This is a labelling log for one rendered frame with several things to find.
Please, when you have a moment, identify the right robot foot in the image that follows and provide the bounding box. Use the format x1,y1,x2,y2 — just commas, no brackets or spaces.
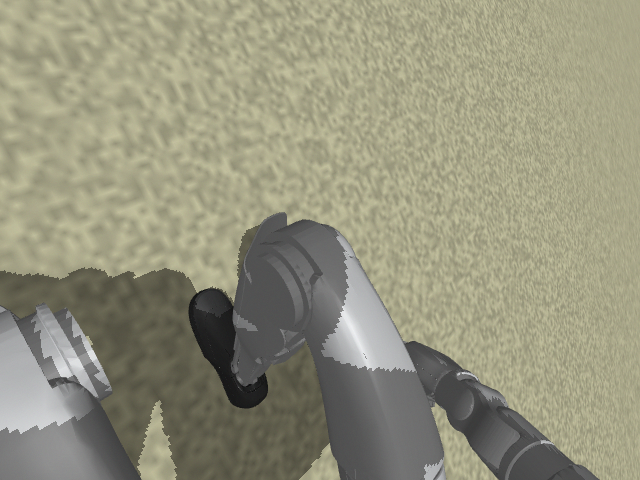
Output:
189,289,268,409

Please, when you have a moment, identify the right robot arm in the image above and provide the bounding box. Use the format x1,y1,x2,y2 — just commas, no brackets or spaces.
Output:
435,369,599,480

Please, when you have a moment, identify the right robot hand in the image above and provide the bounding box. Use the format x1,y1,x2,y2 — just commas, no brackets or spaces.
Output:
403,341,462,407

